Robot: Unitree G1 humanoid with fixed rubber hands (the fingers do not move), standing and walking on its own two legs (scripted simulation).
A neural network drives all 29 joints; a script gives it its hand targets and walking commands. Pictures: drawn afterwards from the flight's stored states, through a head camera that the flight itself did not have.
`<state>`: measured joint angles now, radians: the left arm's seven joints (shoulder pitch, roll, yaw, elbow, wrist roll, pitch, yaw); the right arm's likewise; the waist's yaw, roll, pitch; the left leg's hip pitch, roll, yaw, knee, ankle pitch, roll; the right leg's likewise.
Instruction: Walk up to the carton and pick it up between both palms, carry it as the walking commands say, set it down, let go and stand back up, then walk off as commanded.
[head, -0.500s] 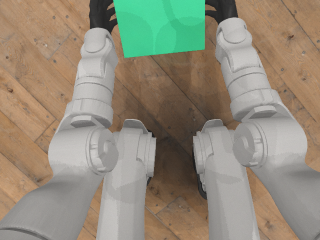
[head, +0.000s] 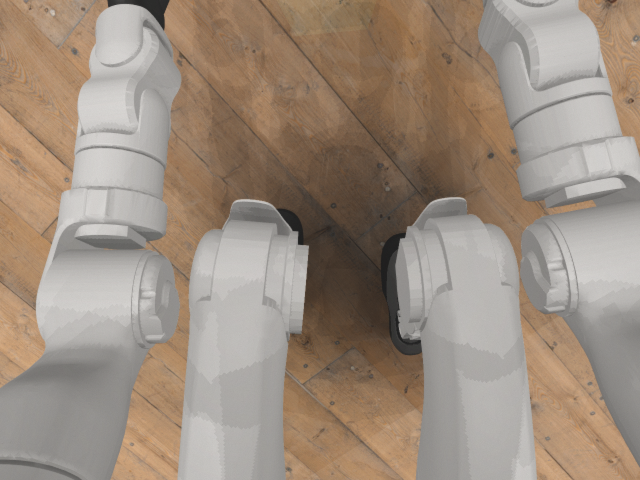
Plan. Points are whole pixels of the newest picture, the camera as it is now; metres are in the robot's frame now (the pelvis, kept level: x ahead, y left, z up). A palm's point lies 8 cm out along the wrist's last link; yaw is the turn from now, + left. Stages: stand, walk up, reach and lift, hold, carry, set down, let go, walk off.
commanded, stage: set down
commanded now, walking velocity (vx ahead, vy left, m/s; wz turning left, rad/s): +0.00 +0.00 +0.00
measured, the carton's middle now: out of the picture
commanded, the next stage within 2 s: let go in 1.14 s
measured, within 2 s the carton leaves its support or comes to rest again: neither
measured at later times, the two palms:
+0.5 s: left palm out of the picture +0.51 +0.18 -0.03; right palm out of the picture +0.54 -0.14 -0.02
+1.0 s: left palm out of the picture +0.51 +0.19 +0.13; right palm out of the picture +0.54 -0.14 +0.14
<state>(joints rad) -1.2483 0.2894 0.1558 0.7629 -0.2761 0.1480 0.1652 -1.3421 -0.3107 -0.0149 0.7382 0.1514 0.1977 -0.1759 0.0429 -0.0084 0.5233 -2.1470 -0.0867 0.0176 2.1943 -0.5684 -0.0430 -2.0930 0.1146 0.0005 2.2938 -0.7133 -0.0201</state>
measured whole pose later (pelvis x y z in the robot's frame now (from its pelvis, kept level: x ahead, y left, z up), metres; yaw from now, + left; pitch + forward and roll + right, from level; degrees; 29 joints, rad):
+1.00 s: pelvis -0.01 +0.02 +0.26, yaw -2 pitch +26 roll -2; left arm -1.19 0.16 0.23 0.44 -0.08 0.39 0.24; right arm -1.27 -0.33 -0.17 0.59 0.06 0.36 -0.07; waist 0.05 0.00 0.52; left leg -1.40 -0.07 -0.08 1.30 -0.34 -0.01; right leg -1.33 0.10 0.02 1.31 -0.43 0.01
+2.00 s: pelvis +0.11 +0.02 +0.39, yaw -1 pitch +4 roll +0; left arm 0.15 0.17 0.04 0.45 0.01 0.07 -0.04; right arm 0.09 -0.18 -0.07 0.48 -0.03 0.06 0.04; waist 0.02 -0.01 0.10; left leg -0.36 -0.08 -0.06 0.57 -0.27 0.03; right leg -0.30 0.04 0.10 0.58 -0.34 0.00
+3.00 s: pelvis +0.13 -0.01 +0.39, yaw +0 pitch -5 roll +0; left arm 0.35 0.22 0.09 0.77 0.03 -0.02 0.03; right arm 0.32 -0.22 -0.06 0.80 -0.03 -0.01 -0.05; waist -0.01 -0.02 -0.10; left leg -0.17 -0.03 -0.10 0.59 -0.34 -0.01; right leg -0.09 0.09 0.07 0.55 -0.38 -0.06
